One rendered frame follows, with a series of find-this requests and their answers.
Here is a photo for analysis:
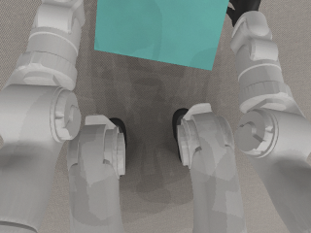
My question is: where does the left robot shin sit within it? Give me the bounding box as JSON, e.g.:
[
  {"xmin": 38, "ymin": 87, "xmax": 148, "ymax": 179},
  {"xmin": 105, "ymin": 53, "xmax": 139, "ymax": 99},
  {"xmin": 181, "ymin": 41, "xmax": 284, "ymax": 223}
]
[{"xmin": 66, "ymin": 115, "xmax": 116, "ymax": 172}]

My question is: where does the robot right hand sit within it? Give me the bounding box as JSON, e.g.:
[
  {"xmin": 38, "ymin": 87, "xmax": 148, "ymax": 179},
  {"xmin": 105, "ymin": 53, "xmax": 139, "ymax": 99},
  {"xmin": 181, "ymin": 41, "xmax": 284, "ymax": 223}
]
[{"xmin": 226, "ymin": 0, "xmax": 261, "ymax": 27}]

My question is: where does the carton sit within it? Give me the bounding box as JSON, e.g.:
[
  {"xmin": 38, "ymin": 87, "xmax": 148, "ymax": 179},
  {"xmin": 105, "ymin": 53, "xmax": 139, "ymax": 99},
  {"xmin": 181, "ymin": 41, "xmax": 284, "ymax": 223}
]
[{"xmin": 94, "ymin": 0, "xmax": 229, "ymax": 71}]

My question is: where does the robot right upper arm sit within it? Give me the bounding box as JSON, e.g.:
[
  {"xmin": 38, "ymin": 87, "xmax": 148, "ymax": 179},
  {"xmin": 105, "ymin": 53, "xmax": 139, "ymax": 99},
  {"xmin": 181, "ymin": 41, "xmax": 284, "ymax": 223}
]
[{"xmin": 234, "ymin": 107, "xmax": 311, "ymax": 233}]

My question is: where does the robot right forearm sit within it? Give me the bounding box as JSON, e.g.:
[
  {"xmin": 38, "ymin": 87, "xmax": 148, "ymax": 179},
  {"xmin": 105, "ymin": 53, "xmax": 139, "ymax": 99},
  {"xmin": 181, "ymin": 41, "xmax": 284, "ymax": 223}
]
[{"xmin": 229, "ymin": 11, "xmax": 306, "ymax": 118}]

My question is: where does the robot left upper arm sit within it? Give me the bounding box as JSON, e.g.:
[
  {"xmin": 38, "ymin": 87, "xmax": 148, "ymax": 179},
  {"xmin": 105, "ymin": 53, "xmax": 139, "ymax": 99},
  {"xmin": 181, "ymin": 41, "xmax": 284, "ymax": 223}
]
[{"xmin": 0, "ymin": 83, "xmax": 82, "ymax": 233}]

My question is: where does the robot left forearm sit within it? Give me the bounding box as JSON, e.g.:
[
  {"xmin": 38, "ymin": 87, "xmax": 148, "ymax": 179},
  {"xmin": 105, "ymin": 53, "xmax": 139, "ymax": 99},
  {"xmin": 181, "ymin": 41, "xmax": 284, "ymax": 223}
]
[{"xmin": 0, "ymin": 0, "xmax": 86, "ymax": 94}]

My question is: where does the left robot foot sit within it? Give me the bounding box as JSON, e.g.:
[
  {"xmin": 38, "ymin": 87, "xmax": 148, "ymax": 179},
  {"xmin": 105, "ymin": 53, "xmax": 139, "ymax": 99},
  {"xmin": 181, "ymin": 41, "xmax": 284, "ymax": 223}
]
[{"xmin": 109, "ymin": 117, "xmax": 127, "ymax": 177}]

